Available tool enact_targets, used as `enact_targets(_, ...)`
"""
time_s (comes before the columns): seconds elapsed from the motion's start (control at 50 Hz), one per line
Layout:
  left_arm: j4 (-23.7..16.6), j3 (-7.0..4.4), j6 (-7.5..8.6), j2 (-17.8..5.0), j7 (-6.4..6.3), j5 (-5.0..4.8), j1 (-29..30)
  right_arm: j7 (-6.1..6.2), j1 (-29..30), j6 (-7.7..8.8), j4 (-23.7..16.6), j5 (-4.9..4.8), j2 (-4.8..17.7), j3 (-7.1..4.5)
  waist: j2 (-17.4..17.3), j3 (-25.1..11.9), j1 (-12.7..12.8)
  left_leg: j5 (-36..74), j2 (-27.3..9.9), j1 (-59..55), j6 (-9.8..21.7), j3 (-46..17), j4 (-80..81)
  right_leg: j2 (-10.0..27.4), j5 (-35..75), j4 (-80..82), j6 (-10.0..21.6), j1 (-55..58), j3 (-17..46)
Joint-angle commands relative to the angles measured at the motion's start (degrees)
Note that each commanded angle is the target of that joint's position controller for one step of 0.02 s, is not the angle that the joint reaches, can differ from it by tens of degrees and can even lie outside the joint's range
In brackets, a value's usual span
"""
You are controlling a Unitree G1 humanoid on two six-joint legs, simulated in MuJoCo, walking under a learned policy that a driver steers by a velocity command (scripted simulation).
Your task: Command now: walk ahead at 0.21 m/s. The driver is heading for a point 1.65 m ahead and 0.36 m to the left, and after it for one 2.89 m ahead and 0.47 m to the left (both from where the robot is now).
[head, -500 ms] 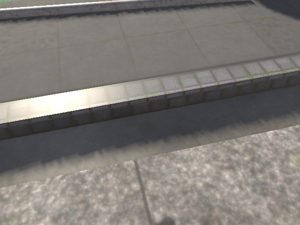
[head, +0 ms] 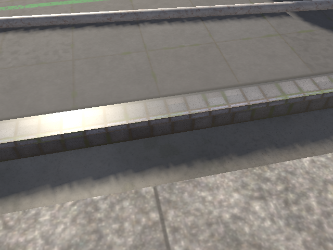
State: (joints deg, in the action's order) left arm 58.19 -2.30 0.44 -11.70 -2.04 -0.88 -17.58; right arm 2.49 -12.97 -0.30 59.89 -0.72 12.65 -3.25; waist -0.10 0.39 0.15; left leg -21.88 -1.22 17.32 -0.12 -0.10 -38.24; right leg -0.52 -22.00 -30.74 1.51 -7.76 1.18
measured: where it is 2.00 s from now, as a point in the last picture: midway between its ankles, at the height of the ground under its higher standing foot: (154, 161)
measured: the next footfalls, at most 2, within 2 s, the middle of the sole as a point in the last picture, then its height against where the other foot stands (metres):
right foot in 0.64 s outside the picture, level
left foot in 1.14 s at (147, 212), level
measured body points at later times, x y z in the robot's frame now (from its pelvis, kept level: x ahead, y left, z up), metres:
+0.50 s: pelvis +0.18 +0.04 +0.01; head +0.20 +0.05 +0.46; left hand +0.39 +0.27 -0.10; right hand +0.09 -0.20 -0.13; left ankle +0.04 +0.13 -0.73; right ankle +0.37 -0.12 -0.68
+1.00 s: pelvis +0.47 -0.01 +0.01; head +0.49 +0.00 +0.46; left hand +0.44 +0.25 -0.13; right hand +0.63 -0.24 -0.11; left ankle +0.63 +0.14 -0.68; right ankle +0.41 -0.09 -0.73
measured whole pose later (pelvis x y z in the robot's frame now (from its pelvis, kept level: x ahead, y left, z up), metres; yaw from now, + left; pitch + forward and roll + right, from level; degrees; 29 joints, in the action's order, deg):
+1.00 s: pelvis +0.47 -0.01 +0.01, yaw +4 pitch +1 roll -2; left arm 59.0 -2.5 6.0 -13.0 0.8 1.6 -21.1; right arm -2.8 -6.4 2.0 49.9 1.5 13.6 -1.8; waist -2.1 1.1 1.9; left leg -0.1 -6.4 37.2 2.2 0.5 -41.6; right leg -4.3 -12.0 -11.6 3.5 -0.5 -7.2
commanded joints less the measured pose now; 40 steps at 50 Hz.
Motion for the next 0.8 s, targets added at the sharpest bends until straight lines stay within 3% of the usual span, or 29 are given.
enact_targets(0.02, -1.82, -2.69, 2.09, -11.56, -0.35, -0.32, -2.5, -1.07, 7.44, 3.27, -5.5, -1.12, 4.16, -0.55, 11.14, 12.21, 2.29, -5.84, -1.52, 15.04, 2.79, -0.22, -11.85, 19.38, -22.36, 22.94, 12.93, -6.18, 26.85)
enact_targets(0.06, -2.35, -2.48, 2.88, -10.17, 0.0, -0.87, -0.53, -2.08, 6.3, 4.78, -5.51, -1.51, 4.63, -0.63, 9.0, 11.0, 0.7, -6.72, -3.32, 14.68, 4.5, -0.79, -5.2, 17.93, -13.04, 20.3, 10.8, -2.24, 21.98)
enact_targets(0.1, -2.81, -2.5, 2.52, -10.38, 0.43, -1.44, 2.62, -2.66, -1.49, 5.52, -1.77, -1.24, 4.16, -1.18, 6.78, 6.62, -3.47, 5.56, 0.97, -4.75, 4.01, 4.93, 7.97, 11.79, -5.55, 15.02, 7.36, -9.42, 11.98)
enact_targets(0.12, -3.02, -2.38, 2.41, -10.22, 0.57, -1.07, 2.56, -2.69, -7.47, 5.3, 1.01, -0.81, 4.8, -1.92, 5.13, 3.75, -5.33, 9.12, 3.57, -14.6, 2.88, 6.09, 8.68, 8.85, -0.46, 9.99, 6.28, -13.71, 8.65)
enact_targets(0.14, -3.69, -1.64, 2.73, -7.97, 0.71, -0.65, 3.89, -2.6, -14.47, 5.24, 2.56, -0.53, 6.94, -2.78, -2.18, 1.13, -8.25, 5.98, -1.88, -22.54, 4.51, -3.17, 13.08, 4.51, 6.87, -4.57, 3.55, -19.06, 2.85)
enact_targets(0.16, -5.96, -0.69, 3.68, -3.87, 0.61, -0.03, 3.44, -2.66, -21.04, 5.44, 2.92, -0.62, 14.14, -4.0, -19.39, -2.91, -8.65, 0.42, -16.78, -30.44, 12.5, -29.99, 23.89, -2.62, -3.02, -24.88, -0.59, -30.73, -3.59)
enact_targets(0.18, -6.86, -1.18, 4.56, -5.37, 0.68, -1.39, 4.42, -3.2, -19.91, 6.22, 2.99, 0.52, 11.07, -2.42, -16.38, -2.61, -7.07, -9.06, -22.12, -27.46, 17.46, -43.89, 29.44, -2.05, -10.45, -36.56, 0.08, -35.95, 3.37)
enact_targets(0.2, -7.28, -1.47, 5.23, -6.8, 1.07, -2.58, 5.58, -3.27, -13.84, 6.88, 1.31, 0.39, 8.47, -1.37, -10.2, 3.56, -4.66, -12.16, -21.69, -23.82, 16.34, -38.82, 29.09, 1.91, -6.09, -41.24, 1.87, -40.82, 4.91)
enact_targets(0.22, -6.82, -1.51, 5.64, -7.15, 1.38, -2.47, 5.98, -3.49, -9.63, 7.19, -0.21, 0.48, 6.81, -0.7, -6.45, 5.39, -3.4, -10.01, -18.63, -21.0, 13.98, -31.13, 29.21, 4.52, 0.24, -40.9, 3.1, -41.05, 4.16)
enact_targets(0.24, -6.38, -1.83, 5.84, -7.3, 1.38, -1.69, 6.12, -3.77, -7.18, 7.27, -1.15, 0.53, 6.6, -0.3, -4.4, 5.91, -2.33, -3.65, -16.25, -18.94, 12.02, -25.1, 29.77, 6.15, 5.36, -37.6, 3.52, -39.79, 3.5)
enact_targets(0.28, -5.92, -2.49, 5.41, -7.68, 1.81, -0.68, 6.22, -3.7, -8.24, 6.84, -0.88, 0.79, 4.5, 0.62, -5.24, 4.89, -1.7, 9.42, -12.26, -17.19, 9.53, -15.51, 30.42, 7.49, 10.77, -31.89, 2.9, -35.12, 1.91)
enact_targets(0.34, -7.24, -2.15, 4.5, -5.39, 2.23, -0.17, 10.05, -2.67, -12.17, 6.26, 0.03, 0.88, 6.05, 0.72, -4.28, 4.58, -2.27, 22.02, -11.07, -17.84, 10.36, -9.78, 30.94, 6.98, 14.89, -25.32, 0.48, -36.23, -0.65)
enact_targets(0.4, -10.33, -1.24, 4.49, -3.79, 2.61, -0.23, 18.0, -1.71, -12.48, 5.73, -0.46, 1.05, 7.49, 0.65, -3.69, 6.03, -3.52, 23.62, -10.01, -14.85, 10.17, -6.22, 32.55, 5.73, 21.27, -13.17, -0.99, -34.35, -2.0)
enact_targets(0.48, -12.69, -0.57, 4.67, -4.13, 3.64, -0.72, 24.84, -1.35, -15.75, 5.56, 0.46, 0.31, 7.81, 0.39, -4.27, 8.06, -4.83, 22.96, -10.77, -14.93, 10.32, -3.84, 33.85, 3.92, 26.15, -3.94, -0.57, -30.24, -3.33)
enact_targets(0.54, -14.27, -0.54, 5.2, -5.14, 4.63, -0.86, 27.14, -1.25, -16.1, 5.02, 0.93, -0.14, 8.19, -0.12, -4.36, 8.4, -3.76, 28.69, -13.1, -20.83, 9.73, -3.11, 30.97, 3.55, 23.76, -0.19, 1.59, -30.0, -2.69)
enact_targets(0.58, -13.86, -1.42, 5.49, -7.34, 4.92, -0.76, 23.63, -1.24, -14.66, 4.51, 0.37, 0.04, 9.59, -0.7, -5.83, 4.68, -0.77, 44.85, -13.77, -24.0, 8.62, -2.25, 24.85, 1.28, 19.87, 0.58, 3.46, -23.2, -4.1)
enact_targets(0.6, -12.54, -2.41, 5.48, -9.2, 4.73, -0.74, 18.21, -1.25, -13.86, 4.08, 0.06, 0.24, 10.25, -0.97, -7.23, 0.57, 2.29, 56.11, -13.24, -24.35, 7.89, -1.4, 18.17, -0.81, 18.28, 0.1, 4.69, -15.52, -5.56)
enact_targets(0.62, -9.42, -3.82, 5.25, -11.62, 4.34, -0.94, 7.9, -1.3, -12.85, 3.61, -0.47, 0.53, 9.76, -0.75, -7.2, -5.35, 7.28, 60.61, -10.75, -20.79, 6.29, 0.4, 6.46, -2.01, 18.72, 0.56, 6.45, -2.29, -6.15)
enact_targets(0.64, -6.9, -4.93, 4.97, -15.35, 3.72, -0.26, -3.31, -1.42, -12.68, 3.59, -1.99, 1.29, 8.15, 0.06, -2.4, -13.44, 10.79, 44.32, -7.87, -6.46, 4.64, 1.47, -11.46, 7.98, 16.28, -1.44, 10.02, 17.12, 5.66)
enact_targets(0.66, -5.22, -5.37, 4.83, -18.79, 4.0, 0.23, -7.77, -2.4, -21.14, 4.93, -2.25, 0.91, -1.38, 2.58, 14.47, -24.18, 5.4, -2.99, 4.25, 14.78, 1.03, -0.78, -33.31, 22.94, 1.13, 6.7, 20.44, 35.65, 36.48)
enact_targets(0.68, -5.14, -3.8, 4.81, -13.09, 3.99, 0.03, -6.39, -2.76, -16.39, 6.78, -1.98, -0.85, 4.23, 1.3, 10.91, -21.82, 7.74, -9.7, 3.27, 21.25, 2.39, -8.67, -41.09, 21.89, -4.55, 14.49, 18.82, 32.68, 43.41)
enact_targets(0.7, -5.98, -3.04, 5.15, -10.89, 3.77, -0.13, -0.19, -2.8, -9.67, 7.8, -4.74, -2.39, 7.88, 0.2, 9.51, -11.21, 6.34, -5.75, 0.08, 25.97, 3.45, -6.82, -42.57, 20.23, -1.56, 15.63, 15.83, 23.8, 33.95)
enact_targets(0.72, -7.21, -2.41, 5.58, -9.25, 3.77, 0.18, 5.16, -2.34, -5.93, 8.23, -5.84, -2.23, 8.46, 0.12, 3.08, -6.63, 4.31, 0.24, -3.25, 23.59, 3.88, -5.57, -39.79, 18.41, 5.22, 17.25, 14.24, 13.67, 26.44)
enact_targets(0.74, -7.46, -1.86, 5.97, -7.52, 4.04, 0.91, 8.18, -1.87, -4.64, 7.95, -5.96, -1.3, 8.21, -0.42, 0.89, -3.5, 2.15, 3.78, -5.32, 20.45, 3.73, -4.77, -36.13, 16.28, 11.74, 18.58, 13.13, 5.5, 20.45)
enact_targets(0.76, -7.16, -1.31, 6.31, -5.98, 4.24, 1.63, 9.35, -1.74, -6.34, 7.13, -5.88, -0.8, 7.07, -0.61, 2.29, -3.04, -0.27, 5.87, -7.05, 16.35, 3.8, -5.38, -33.72, 14.27, 14.32, 20.07, 12.3, 0.68, 16.34)
enact_targets(0.8, -5.97, -1.13, 6.49, -5.91, 4.37, 1.25, 8.42, -1.57, -7.94, 5.61, -5.91, -0.62, 4.65, -0.5, 3.41, -1.63, -1.89, 6.07, -7.96, 13.98, 3.34, -4.76, -29.66, 12.91, 15.76, 22.75, 12.7, -4.05, 12.28)
Velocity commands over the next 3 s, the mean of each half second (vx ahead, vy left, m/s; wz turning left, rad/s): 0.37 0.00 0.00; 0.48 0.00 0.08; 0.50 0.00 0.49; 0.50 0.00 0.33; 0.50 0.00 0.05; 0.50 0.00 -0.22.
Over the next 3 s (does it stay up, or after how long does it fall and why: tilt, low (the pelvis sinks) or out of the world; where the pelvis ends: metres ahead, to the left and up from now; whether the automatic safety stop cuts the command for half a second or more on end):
stays up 1.55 0.35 0.13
